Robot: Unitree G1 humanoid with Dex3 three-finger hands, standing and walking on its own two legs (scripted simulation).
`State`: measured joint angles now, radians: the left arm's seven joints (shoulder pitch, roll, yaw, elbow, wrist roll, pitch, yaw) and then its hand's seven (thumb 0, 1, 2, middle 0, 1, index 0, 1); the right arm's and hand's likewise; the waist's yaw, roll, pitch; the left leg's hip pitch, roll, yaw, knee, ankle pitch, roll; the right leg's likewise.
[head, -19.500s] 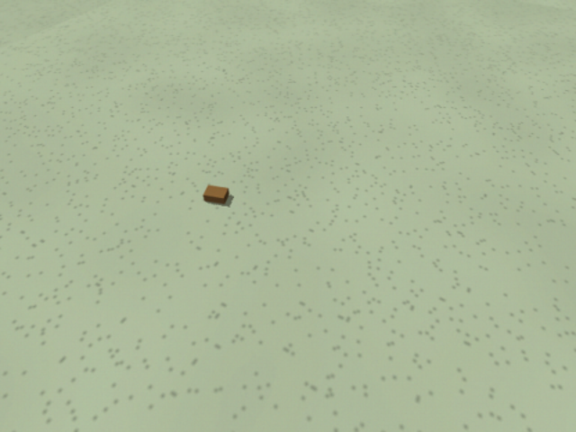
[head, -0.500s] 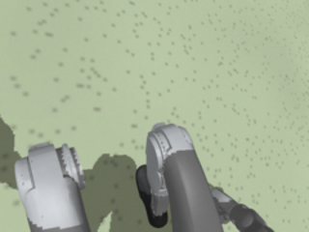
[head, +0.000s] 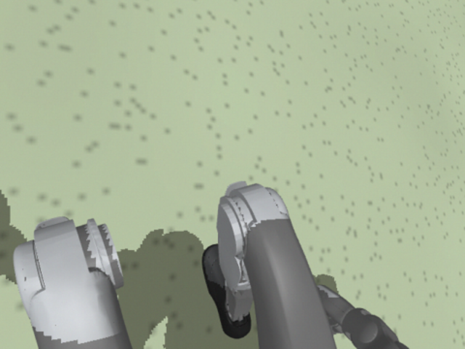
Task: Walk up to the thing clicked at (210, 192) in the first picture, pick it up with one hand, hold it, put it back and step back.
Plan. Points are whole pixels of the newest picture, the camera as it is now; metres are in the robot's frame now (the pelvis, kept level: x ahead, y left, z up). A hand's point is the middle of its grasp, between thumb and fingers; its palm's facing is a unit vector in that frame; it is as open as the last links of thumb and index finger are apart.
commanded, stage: close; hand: left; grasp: from above
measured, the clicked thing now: out of the picture +0.35 +0.40 -0.26
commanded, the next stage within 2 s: settle in 0.86 s
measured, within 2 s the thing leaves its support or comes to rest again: leaves its support in 1.26 s
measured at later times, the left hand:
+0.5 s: hand out of the picture +0.34 +0.38 -0.23, palm faces -0.42 -0.21 -0.88, open 9.5 cm
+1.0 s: hand out of the picture +0.35 +0.39 -0.23, palm faces -0.42 -0.22 -0.88, open 9.5 cm
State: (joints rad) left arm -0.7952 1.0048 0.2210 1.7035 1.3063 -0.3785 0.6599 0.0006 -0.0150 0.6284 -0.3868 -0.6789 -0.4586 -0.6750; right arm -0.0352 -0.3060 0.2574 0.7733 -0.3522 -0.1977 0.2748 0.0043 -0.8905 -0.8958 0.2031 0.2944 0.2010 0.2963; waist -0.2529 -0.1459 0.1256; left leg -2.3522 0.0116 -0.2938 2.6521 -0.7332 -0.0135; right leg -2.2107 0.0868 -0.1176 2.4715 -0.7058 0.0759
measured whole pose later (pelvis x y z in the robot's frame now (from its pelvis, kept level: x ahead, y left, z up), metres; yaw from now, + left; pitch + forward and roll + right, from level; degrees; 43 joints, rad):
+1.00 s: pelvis +0.00 +0.00 +0.00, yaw +0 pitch +23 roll -14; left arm -0.81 1.01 0.22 1.70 1.31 -0.38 0.65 0.01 0.11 0.35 -0.74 -0.34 -0.80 -0.32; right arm -0.02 -0.31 0.26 0.77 -0.35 -0.19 0.26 0.00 -0.89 -0.90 0.20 0.29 0.20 0.30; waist -0.25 -0.14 0.12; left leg -2.36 0.01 -0.29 2.65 -0.73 -0.02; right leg -2.22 0.08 -0.12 2.47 -0.70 0.08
